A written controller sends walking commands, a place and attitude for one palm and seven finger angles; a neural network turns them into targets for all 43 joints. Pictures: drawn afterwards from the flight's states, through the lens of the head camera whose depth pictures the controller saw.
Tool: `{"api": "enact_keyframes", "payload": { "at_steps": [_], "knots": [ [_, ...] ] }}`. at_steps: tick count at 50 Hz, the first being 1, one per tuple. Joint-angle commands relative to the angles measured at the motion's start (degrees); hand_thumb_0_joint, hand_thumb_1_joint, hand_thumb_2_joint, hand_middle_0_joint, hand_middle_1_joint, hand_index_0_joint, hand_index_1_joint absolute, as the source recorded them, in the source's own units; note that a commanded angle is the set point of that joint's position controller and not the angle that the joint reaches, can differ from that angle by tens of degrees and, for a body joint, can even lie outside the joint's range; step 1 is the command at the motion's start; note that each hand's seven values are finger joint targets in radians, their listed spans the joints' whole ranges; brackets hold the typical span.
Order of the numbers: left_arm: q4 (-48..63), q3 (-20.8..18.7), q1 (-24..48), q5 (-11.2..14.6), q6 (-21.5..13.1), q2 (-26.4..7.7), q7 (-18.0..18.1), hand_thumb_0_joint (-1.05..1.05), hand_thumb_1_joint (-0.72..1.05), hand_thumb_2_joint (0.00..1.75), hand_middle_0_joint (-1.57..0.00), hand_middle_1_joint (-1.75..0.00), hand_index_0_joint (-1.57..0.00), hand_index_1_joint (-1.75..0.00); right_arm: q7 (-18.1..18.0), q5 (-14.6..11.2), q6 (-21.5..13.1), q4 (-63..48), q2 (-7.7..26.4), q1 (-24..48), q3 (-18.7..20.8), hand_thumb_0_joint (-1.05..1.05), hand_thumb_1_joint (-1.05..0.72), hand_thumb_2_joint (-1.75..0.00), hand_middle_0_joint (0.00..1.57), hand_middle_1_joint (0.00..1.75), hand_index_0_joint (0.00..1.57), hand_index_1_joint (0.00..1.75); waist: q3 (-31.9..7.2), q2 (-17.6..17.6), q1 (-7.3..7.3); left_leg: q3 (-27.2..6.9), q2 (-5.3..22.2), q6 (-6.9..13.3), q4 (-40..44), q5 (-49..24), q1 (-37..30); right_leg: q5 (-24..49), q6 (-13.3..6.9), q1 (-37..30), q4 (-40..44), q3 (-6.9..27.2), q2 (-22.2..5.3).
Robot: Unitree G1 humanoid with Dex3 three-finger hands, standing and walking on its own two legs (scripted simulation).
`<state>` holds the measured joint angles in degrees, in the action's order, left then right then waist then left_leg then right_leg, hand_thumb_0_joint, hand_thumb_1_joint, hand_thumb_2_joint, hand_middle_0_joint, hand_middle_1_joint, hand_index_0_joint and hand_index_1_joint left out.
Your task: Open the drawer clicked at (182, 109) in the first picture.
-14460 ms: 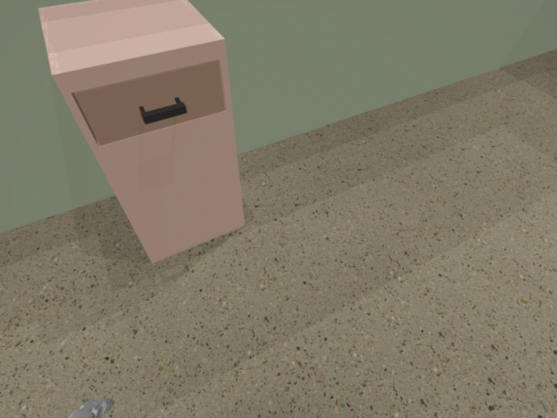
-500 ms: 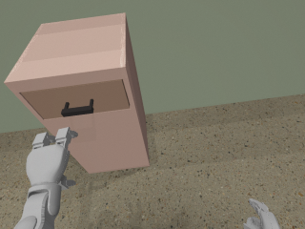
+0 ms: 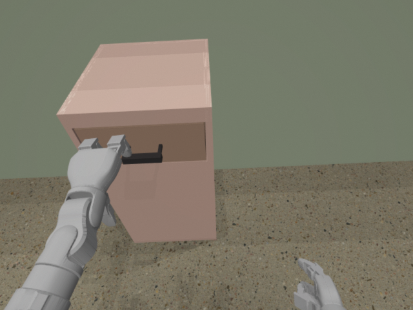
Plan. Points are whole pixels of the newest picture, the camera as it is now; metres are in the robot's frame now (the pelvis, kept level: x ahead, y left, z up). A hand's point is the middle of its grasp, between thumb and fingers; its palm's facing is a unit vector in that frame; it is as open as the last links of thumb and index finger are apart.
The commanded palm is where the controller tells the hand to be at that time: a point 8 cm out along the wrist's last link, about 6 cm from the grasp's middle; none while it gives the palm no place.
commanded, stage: raise the hand with hooked fingers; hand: left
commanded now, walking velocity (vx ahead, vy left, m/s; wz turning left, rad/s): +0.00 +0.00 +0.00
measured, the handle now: (143, 153) +0.53 +0.28 -0.07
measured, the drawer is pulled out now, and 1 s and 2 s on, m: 0.00 0.00 0.00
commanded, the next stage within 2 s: move the hooked fingers above the handle in 0.28 s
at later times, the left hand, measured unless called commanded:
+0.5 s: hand (121, 184) +0.33 +0.23 +0.06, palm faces +0.02 -0.06 -1.00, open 13.9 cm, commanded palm +0.31 +0.24 +0.12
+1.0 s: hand (124, 171) +0.39 +0.25 +0.03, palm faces -0.06 -0.02 -1.00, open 13.9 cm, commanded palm +0.37 +0.26 +0.09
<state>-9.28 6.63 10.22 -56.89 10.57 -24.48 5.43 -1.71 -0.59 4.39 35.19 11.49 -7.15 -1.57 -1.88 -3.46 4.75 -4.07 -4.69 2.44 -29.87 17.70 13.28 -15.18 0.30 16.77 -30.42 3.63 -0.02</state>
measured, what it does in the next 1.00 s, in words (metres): stands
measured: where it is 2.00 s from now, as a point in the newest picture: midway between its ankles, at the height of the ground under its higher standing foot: outside the picture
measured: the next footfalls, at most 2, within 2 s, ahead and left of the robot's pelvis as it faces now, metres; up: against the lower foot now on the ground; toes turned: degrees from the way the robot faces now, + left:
none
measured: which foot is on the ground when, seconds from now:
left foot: down 0.00-1.00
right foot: down 0.00-1.00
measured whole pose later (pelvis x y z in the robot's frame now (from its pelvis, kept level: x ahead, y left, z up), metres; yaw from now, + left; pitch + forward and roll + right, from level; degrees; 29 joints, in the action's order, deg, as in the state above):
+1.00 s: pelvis +0.01 -0.03 -0.01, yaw +0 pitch +11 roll +0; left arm -34.0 -2.2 23.3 -58.4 -6.6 -30.7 9.0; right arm -4.6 -0.5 4.4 37.9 15.4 -13.3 3.5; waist -4.0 -2.3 0.8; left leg -5.4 -2.3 0.0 -37.2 21.0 26.9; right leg -17.6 -1.6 30.1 -36.9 1.6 2.6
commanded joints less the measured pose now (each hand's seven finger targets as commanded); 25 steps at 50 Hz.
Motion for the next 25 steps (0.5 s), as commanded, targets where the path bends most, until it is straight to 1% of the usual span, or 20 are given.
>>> {"api": "enact_keyframes", "payload": {
  "at_steps": [1, 2, 4, 7, 8, 9, 10, 11, 12, 13, 14, 15, 17, 18, 19, 20, 21, 22, 24, 25],
  "knots": [
    [12.9, -5.18, 11.26, 0.42, -2.66, -8.71, -0.43, 0.0, -0.5, 0.3, -0.3, -1.2, -0.3, -1.2, 0.25, 0.44, -2.03, -8.65, 8.05, 5.08, 3.27, 0.0, -0.9, -0.9, 0.2, 0.3, 0.2, 0.3, -12.2, 1.7, -0.34, 0.52, 3.91, -3.01, 4.9, -26.17, -2.77, 11.99, -3.59, -6.9, 2.0, -5.38, 1.39],
    [14.2, -6.07, 11.32, 0.44, -3.53, -9.36, -0.3, 0.0, -0.5, 0.3, -0.3, -1.2, -0.3, -1.2, 0.42, 0.6, -2.1, -8.83, 8.19, 5.05, 3.3, 0.0, -0.9, -0.9, 0.2, 0.3, 0.2, 0.3, -12.96, 1.32, -0.11, 0.08, 4.06, -3.17, 4.96, -26.7, -2.68, 11.44, -3.66, -7.19, 1.93, -5.42, 1.53],
    [16.68, -7.65, 11.58, -0.07, -5.28, -10.62, 0.87, 0.0, -0.5, 0.3, -0.3, -1.2, -0.3, -1.2, 0.66, 0.8, -2.32, -8.53, 8.12, 4.53, 3.53, 0.0, -0.9, -0.9, 0.2, 0.3, 0.2, 0.3, -14.41, -0.76, 0.3, -0.63, 4.23, -3.65, 4.62, -29.57, -4.18, 12.11, -3.84, -6.92, 1.66, -5.39, 1.58],
    [20.83, -11.11, 11.93, -0.44, -7.34, -13.45, 3.94, 0.0, -0.5, 0.3, -0.3, -1.2, -0.3, -1.2, 0.9, 1.25, -2.99, -8.25, 8.31, 4.03, 4.03, 0.0, -0.9, -0.9, 0.2, 0.3, 0.2, 0.3, -17.49, -1.94, 1.11, -1.3, 4.02, -4.25, 3.82, -33.43, -5.3, 14.09, -3.92, -7.82, 1.2, -5.09, 1.82],
    [20.97, -11.07, 11.79, -0.35, -7.5, -12.93, 4.97, 0.0, -0.5, 0.3, -0.3, -1.2, -0.3, -1.2, 0.98, 1.09, -3.11, -7.99, 8.12, 3.9, 4.07, 0.0, -0.9, -0.9, 0.2, 0.3, 0.2, 0.3, -17.72, -2.52, 1.01, -1.19, 3.82, -4.27, 3.33, -34.17, -5.53, 14.79, -3.94, -7.42, 1.12, -4.97, 1.7],
    [20.62, -11.32, 11.12, -0.06, -7.49, -12.65, 5.86, 0.0, -0.5, 0.3, -0.3, -1.2, -0.3, -1.2, 1.04, 1.1, -3.21, -7.45, 8.05, 3.53, 4.33, 0.0, -0.9, -0.9, 0.2, 0.3, 0.2, 0.3, -17.73, -1.7, 0.87, -0.66, 3.62, -4.17, 2.99, -34.91, -5.69, 16.38, -3.89, -7.6, 1.19, -4.82, 1.76],
    [20.27, -11.12, 11.1, 0.11, -7.21, -12.24, 6.63, 0.0, -0.5, 0.3, -0.3, -1.2, -0.3, -1.2, 1.15, 0.93, -3.19, -7.12, 8.1, 3.48, 4.48, 0.0, -0.9, -0.9, 0.2, 0.3, 0.2, 0.3, -17.36, -2.35, 0.66, -0.43, 3.48, -4.31, 2.88, -34.63, -5.15, 16.49, -3.83, -7.15, 1.11, -4.85, 1.72],
    [18.85, -10.92, 10.36, 0.41, -6.6, -11.62, 7.14, 0.0, -0.5, 0.3, -0.3, -1.2, -0.3, -1.2, 1.21, 0.82, -3.2, -6.72, 8.09, 3.23, 4.59, 0.0, -0.9, -0.9, 0.2, 0.3, 0.2, 0.3, -17.17, -1.34, 0.68, -0.1, 3.36, -4.26, 2.84, -34.2, -4.82, 16.92, -3.79, -7.18, 1.11, -4.93, 1.75],
    [17.28, -10.71, 9.71, 0.68, -5.67, -11.08, 7.37, 0.0, -0.5, 0.3, -0.3, -1.2, -0.3, -1.2, 1.3, 0.58, -3.13, -6.56, 8.32, 3.35, 4.6, 0.0, -0.9, -0.9, 0.2, 0.3, 0.2, 0.3, -16.17, -0.67, 0.3, -0.02, 3.4, -4.21, 3.17, -32.56, -3.82, 16.11, -3.78, -6.93, 1.42, -5.06, 2.0],
    [16.35, -9.55, 9.48, 1.02, -4.96, -10.05, 7.37, 0.0, -0.5, 0.3, -0.3, -1.2, -0.3, -1.2, 1.3, 0.38, -3.02, -6.23, 8.33, 3.06, 4.65, 0.0, -0.9, -0.9, 0.2, 0.3, 0.2, 0.3, -15.72, 0.9, 0.07, 0.33, 3.26, -4.02, 3.36, -31.25, -3.43, 16.09, -3.67, -7.09, 1.51, -5.18, 1.8],
    [16.08, -9.15, 9.29, 1.26, -4.29, -9.93, 7.25, 0.0, -0.5, 0.3, -0.3, -1.2, -0.3, -1.2, 1.19, 0.25, -2.9, -6.2, 8.58, 3.14, 4.81, 0.0, -0.9, -0.9, 0.2, 0.3, 0.2, 0.3, -15.97, 1.08, -0.09, 0.82, 3.09, -3.73, 3.36, -30.66, -3.23, 16.81, -3.61, -7.53, 1.59, -5.0, 1.76],
    [14.78, -8.19, 9.02, 1.42, -3.3, -9.28, 6.92, 0.0, -0.5, 0.3, -0.3, -1.2, -0.3, -1.2, 1.11, 0.08, -2.68, -6.16, 8.62, 3.56, 4.76, 0.0, -0.9, -0.9, 0.2, 0.3, 0.2, 0.3, -15.0, 1.57, -0.4, 1.23, 2.89, -3.43, 3.45, -29.15, -2.63, 16.79, -3.52, -7.43, 1.84, -5.03, 1.68],
    [15.14, -7.1, 9.63, 1.06, -1.93, -8.95, 5.8, 0.0, -0.5, 0.3, -0.3, -1.2, -0.3, -1.2, 0.96, -0.1, -2.27, -6.52, 9.07, 4.35, 4.67, 0.0, -0.9, -0.9, 0.2, 0.3, 0.2, 0.3, -16.06, 1.94, -0.82, 1.41, 2.93, -3.12, 3.46, -29.3, -2.65, 17.4, -3.5, -8.31, 1.82, -4.77, 1.69],
    [15.21, -6.29, 9.64, 1.14, -1.46, -8.67, 5.11, 0.0, -0.5, 0.3, -0.3, -1.2, -0.3, -1.2, 0.81, 0.01, -2.16, -6.67, 8.93, 4.35, 4.6, 0.0, -0.9, -0.9, 0.2, 0.3, 0.2, 0.3, -16.71, 2.06, -0.78, 1.8, 2.74, -2.66, 3.38, -28.36, -2.99, 17.57, -3.3, -8.87, 1.81, -4.86, 1.36],
    [15.36, -6.03, 9.96, 1.08, -1.26, -8.94, 4.56, 0.0, -0.5, 0.3, -0.3, -1.2, -0.3, -1.2, 0.68, -0.04, -1.84, -6.68, 8.93, 4.54, 4.57, 0.0, -0.9, -0.9, 0.2, 0.3, 0.2, 0.3, -15.91, 2.06, -1.07, 1.77, 2.77, -2.56, 3.57, -27.92, -2.65, 17.33, -3.34, -8.77, 1.94, -4.89, 1.42],
    [14.77, -5.92, 10.85, 0.98, -1.29, -9.18, 4.0, 0.0, -0.5, 0.3, -0.3, -1.2, -0.3, -1.2, 0.39, 0.14, -1.75, -6.76, 9.03, 4.81, 4.45, 0.0, -0.9, -0.9, 0.2, 0.3, 0.2, 0.3, -15.78, 2.84, -1.15, 2.14, 2.51, -2.11, 3.4, -26.67, -2.29, 17.81, -3.25, -8.97, 2.0, -4.72, 1.34],
    [13.51, -7.3, 10.85, 0.85, -1.46, -10.79, 3.61, 0.0, -0.5, 0.3, -0.3, -1.2, -0.3, -1.2, 0.08, 0.21, -1.61, -6.73, 9.07, 4.66, 4.32, 0.0, -0.9, -0.9, 0.2, 0.3, 0.2, 0.3, -15.47, 3.29, -1.03, 2.34, 2.36, -1.76, 3.39, -25.51, -1.63, 17.99, -3.24, -9.29, 2.03, -4.56, 1.31],
    [11.25, -8.89, 11.49, 0.79, -1.71, -12.38, 3.25, 0.0, -0.5, 0.3, -0.3, -1.2, -0.3, -1.2, -0.4, 0.22, -1.41, -6.56, 9.33, 4.7, 4.18, 0.0, -0.9, -0.9, 0.2, 0.3, 0.2, 0.3, -14.52, 5.13, -1.21, 2.76, 2.14, -1.25, 3.27, -23.07, -0.25, 17.53, -3.1, -9.41, 2.31, -4.27, 1.45],
    [7.65, -9.86, 16.47, 0.05, -3.09, -14.2, 3.04, 0.0, -0.5, 0.3, -0.3, -1.2, -0.3, -1.2, -1.27, 0.18, -1.25, -5.84, 9.13, 4.32, 3.74, 0.0, -0.9, -0.9, 0.2, 0.3, 0.2, 0.3, -12.64, 5.93, -1.79, 3.27, 1.73, -0.9, 3.33, -19.45, 1.82, 16.29, -2.97, -8.44, 2.41, -4.07, 1.19],
    [6.27, -10.12, 16.97, -0.15, -3.96, -14.36, 3.13, 0.0, -0.5, 0.3, -0.3, -1.2, -0.3, -1.2, -1.54, 0.16, -1.32, -6.04, 8.87, 4.29, 3.71, 0.0, -0.9, -0.9, 0.2, 0.3, 0.2, 0.3, -12.2, 4.9, -1.44, 3.33, 1.5, -0.84, 3.26, -18.61, 2.43, 15.61, -3.03, -8.15, 2.23, -4.03, 1.12]
  ]
}}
